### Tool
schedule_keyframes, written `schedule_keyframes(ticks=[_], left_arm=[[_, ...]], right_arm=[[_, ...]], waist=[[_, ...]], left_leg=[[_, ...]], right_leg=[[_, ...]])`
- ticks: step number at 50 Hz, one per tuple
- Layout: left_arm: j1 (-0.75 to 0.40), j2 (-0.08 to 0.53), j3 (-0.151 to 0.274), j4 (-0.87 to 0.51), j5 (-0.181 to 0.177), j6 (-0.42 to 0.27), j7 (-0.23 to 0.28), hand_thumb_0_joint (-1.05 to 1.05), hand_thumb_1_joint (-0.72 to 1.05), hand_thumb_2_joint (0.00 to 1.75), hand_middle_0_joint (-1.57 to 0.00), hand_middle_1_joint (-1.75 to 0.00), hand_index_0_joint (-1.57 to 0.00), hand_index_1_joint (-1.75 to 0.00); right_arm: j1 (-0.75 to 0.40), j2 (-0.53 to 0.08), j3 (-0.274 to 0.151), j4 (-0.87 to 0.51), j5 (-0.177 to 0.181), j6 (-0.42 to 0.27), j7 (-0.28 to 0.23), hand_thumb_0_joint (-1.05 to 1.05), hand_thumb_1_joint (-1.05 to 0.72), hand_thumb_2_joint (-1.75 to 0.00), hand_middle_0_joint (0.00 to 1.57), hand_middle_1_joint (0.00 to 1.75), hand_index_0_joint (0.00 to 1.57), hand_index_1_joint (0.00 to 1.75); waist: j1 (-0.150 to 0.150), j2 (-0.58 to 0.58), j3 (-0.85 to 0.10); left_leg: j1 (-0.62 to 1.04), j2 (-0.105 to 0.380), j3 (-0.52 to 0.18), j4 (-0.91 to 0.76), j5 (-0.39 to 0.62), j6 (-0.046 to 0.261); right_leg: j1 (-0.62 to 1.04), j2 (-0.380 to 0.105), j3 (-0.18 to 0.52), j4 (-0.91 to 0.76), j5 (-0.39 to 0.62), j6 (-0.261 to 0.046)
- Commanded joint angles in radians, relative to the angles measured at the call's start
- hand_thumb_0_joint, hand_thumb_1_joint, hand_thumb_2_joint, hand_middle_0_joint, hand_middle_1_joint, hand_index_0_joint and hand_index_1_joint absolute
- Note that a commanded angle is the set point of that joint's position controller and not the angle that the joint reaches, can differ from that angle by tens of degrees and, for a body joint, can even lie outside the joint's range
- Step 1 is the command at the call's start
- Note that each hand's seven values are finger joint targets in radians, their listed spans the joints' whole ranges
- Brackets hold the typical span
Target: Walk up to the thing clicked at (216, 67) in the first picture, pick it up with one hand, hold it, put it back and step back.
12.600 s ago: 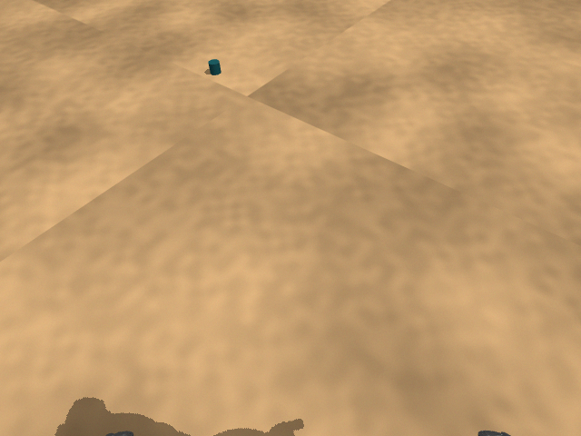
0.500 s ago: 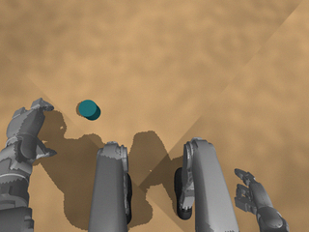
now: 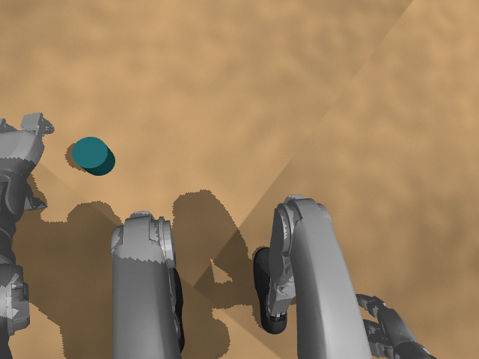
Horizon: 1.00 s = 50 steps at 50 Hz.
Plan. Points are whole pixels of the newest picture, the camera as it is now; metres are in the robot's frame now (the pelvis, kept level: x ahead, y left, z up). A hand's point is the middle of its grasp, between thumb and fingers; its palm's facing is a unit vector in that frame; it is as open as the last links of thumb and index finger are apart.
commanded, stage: rise first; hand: left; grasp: from above
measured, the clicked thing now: (95, 157) +0.49 +0.29 -0.33
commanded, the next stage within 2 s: approach in 0.92 s
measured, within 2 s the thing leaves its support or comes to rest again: neither
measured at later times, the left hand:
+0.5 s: hand (44, 163) +0.43 +0.33 -0.19, palm faces -0.45 -0.07 -0.89, open 14.0 cm
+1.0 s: hand (50, 159) +0.44 +0.33 -0.21, palm faces -0.43 -0.09 -0.90, open 14.1 cm
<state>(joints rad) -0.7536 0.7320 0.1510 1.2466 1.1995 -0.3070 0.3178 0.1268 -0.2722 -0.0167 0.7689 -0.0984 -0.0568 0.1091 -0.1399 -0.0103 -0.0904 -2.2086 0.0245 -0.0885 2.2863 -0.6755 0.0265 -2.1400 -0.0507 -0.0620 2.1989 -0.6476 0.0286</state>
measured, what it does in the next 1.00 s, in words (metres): stands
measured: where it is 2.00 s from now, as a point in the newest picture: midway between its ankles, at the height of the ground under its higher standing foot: (221, 314)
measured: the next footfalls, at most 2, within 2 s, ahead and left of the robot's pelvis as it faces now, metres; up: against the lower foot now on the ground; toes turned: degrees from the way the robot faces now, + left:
none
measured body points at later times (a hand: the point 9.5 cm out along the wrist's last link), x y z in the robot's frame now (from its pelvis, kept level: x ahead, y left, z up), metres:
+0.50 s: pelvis +0.01 -0.01 -0.03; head +0.25 +0.06 +0.35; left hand +0.45 +0.33 -0.14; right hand +0.08 -0.29 -0.14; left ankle +0.08 +0.12 -0.34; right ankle +0.11 -0.13 -0.34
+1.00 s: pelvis +0.01 +0.00 -0.04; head +0.26 +0.07 +0.33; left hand +0.46 +0.33 -0.16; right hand +0.08 -0.28 -0.14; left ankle +0.08 +0.12 -0.34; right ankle +0.11 -0.13 -0.34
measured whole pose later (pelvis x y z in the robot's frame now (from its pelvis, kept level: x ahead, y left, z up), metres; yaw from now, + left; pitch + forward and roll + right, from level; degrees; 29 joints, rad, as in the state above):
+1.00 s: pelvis +0.01 +0.00 -0.04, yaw -2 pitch +34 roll -8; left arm -0.86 0.82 0.19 1.38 1.29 -0.32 0.41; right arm 0.11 -0.27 0.03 0.77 -0.17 -0.04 0.15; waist -0.20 -0.03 -0.04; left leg -2.31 0.03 -0.12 2.42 -0.72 0.02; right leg -2.24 -0.04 -0.07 2.32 -0.68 0.03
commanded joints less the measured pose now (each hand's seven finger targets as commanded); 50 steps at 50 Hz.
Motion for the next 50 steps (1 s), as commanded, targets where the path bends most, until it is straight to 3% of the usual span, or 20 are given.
schedule_keyframes(ticks=[1, 13, 18, 27, 30, 38, 44, 48, 50], left_arm=[[-0.308, 0.299, 0.041, -0.117, 0.021, 0.005, 0.059, 0.00, -0.54, 1.01, -0.06, -1.01, -0.06, -1.01], [-0.318, 0.328, 0.056, -0.029, 0.076, -0.014, 0.085, 0.00, -0.55, 1.00, -0.06, -1.04, -0.07, -1.04], [-0.350, 0.345, 0.065, -0.018, 0.074, -0.021, 0.095, 0.00, -0.55, 1.00, -0.06, -1.05, -0.07, -1.04], [-0.350, 0.373, 0.090, -0.034, 0.067, -0.032, 0.108, 0.00, -0.55, 1.00, -0.06, -1.04, -0.06, -1.03], [-0.344, 0.379, 0.094, -0.014, 0.069, -0.030, 0.116, 0.00, -0.55, 1.01, -0.06, -1.03, -0.06, -1.03], [-0.344, 0.356, 0.073, -0.005, 0.078, -0.014, 0.125, 0.00, -0.57, 1.03, -0.06, -1.01, -0.05, -1.02], [-0.366, 0.363, 0.066, 0.002, 0.067, -0.011, 0.121, 0.00, -0.56, 1.02, -0.07, -1.02, -0.06, -1.02], [-0.349, 0.377, 0.082, 0.010, 0.074, -0.012, 0.126, 0.00, -0.57, 1.03, -0.07, -1.00, -0.06, -1.01], [-0.362, 0.373, 0.069, 0.020, 0.080, -0.010, 0.124, 0.00, -0.56, 1.02, -0.07, -1.01, -0.06, -1.02]], right_arm=[[0.176, -0.245, -0.082, -0.023, -0.009, -0.004, -0.004, 0.00, -0.90, -0.90, 0.20, 0.30, 0.20, 0.30], [0.175, -0.242, -0.056, -0.016, -0.040, 0.014, 0.011, 0.00, -0.91, -0.91, 0.20, 0.30, 0.20, 0.30], [0.176, -0.246, -0.055, -0.015, -0.049, 0.016, 0.015, 0.00, -0.91, -0.91, 0.20, 0.30, 0.20, 0.30], [0.194, -0.250, -0.052, -0.005, -0.068, 0.024, 0.020, 0.00, -0.90, -0.91, 0.20, 0.30, 0.20, 0.30], [0.190, -0.255, -0.052, -0.006, -0.071, 0.026, 0.020, 0.00, -0.90, -0.91, 0.20, 0.30, 0.20, 0.30], [0.187, -0.259, -0.044, -0.006, -0.074, 0.022, 0.024, 0.00, -0.90, -0.90, 0.20, 0.30, 0.20, 0.30], [0.190, -0.256, -0.043, -0.010, -0.067, 0.017, 0.025, 0.00, -0.90, -0.90, 0.20, 0.30, 0.20, 0.30], [0.198, -0.261, -0.037, -0.007, -0.069, 0.017, 0.025, 0.00, -0.90, -0.90, 0.20, 0.30, 0.20, 0.30], [0.196, -0.262, -0.038, -0.009, -0.065, 0.017, 0.027, 0.00, -0.90, -0.90, 0.20, 0.30, 0.20, 0.30]], waist=[[0.004, 0.272, -0.633], [-0.010, 0.262, -0.630], [-0.021, 0.253, -0.622], [-0.028, 0.251, -0.668], [-0.028, 0.248, -0.644], [-0.040, 0.293, -0.622], [-0.050, 0.271, -0.614], [-0.051, 0.286, -0.623], [-0.055, 0.283, -0.606]], left_leg=[[0.563, -0.023, 0.015, -0.283, 0.121, -0.008], [0.510, -0.034, 0.035, -0.210, 0.171, 0.002], [0.473, -0.035, 0.041, -0.191, 0.146, 0.005], [0.480, -0.033, 0.049, -0.142, 0.225, 0.006], [0.460, -0.032, 0.049, -0.141, 0.193, 0.007], [0.479, -0.028, 0.034, -0.153, 0.187, 0.000], [0.440, -0.029, 0.037, -0.134, 0.169, 0.006], [0.463, -0.030, 0.032, -0.136, 0.204, 0.001], [0.458, -0.028, 0.032, -0.133, 0.190, 0.001]], right_leg=[[0.197, 0.041, -0.064, -0.187, 0.112, -0.059], [0.195, 0.046, -0.065, -0.139, 0.144, -0.053], [0.192, 0.050, -0.066, -0.135, 0.134, -0.055], [0.237, 0.054, -0.061, -0.117, 0.203, -0.051], [0.218, 0.055, -0.063, -0.117, 0.180, -0.055], [0.174, 0.057, -0.079, -0.098, 0.174, -0.054], [0.181, 0.062, -0.076, -0.102, 0.169, -0.056], [0.184, 0.060, -0.080, -0.086, 0.191, -0.052], [0.171, 0.062, -0.081, -0.092, 0.185, -0.056]])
